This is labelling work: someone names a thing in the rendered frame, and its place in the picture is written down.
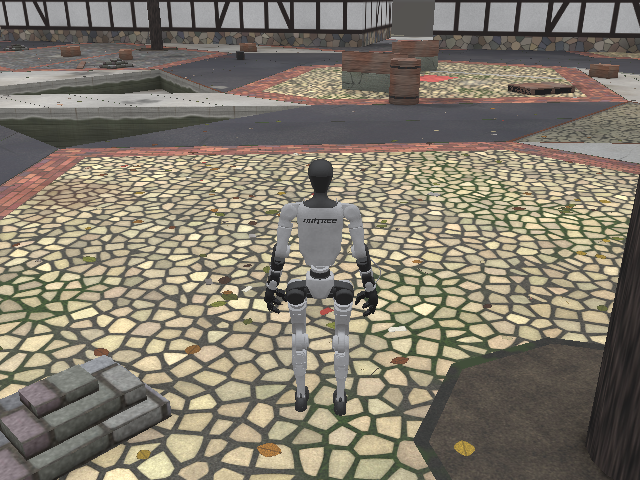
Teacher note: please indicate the right robot upper arm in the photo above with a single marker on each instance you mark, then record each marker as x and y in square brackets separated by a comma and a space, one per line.
[352, 213]

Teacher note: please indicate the robot head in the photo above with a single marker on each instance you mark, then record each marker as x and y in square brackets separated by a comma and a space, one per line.
[320, 173]

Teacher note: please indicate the robot left hand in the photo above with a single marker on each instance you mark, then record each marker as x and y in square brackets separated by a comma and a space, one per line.
[270, 299]

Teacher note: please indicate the robot right hand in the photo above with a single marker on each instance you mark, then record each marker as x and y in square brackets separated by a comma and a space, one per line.
[372, 301]

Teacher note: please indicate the left robot upper arm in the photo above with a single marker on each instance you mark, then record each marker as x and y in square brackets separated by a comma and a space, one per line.
[288, 212]

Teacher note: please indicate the robot left forearm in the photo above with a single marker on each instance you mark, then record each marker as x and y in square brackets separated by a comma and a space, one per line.
[275, 271]

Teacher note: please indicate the robot right forearm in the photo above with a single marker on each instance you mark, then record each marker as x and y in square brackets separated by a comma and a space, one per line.
[366, 272]

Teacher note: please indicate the robot torso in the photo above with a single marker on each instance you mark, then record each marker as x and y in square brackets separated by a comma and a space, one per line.
[320, 237]

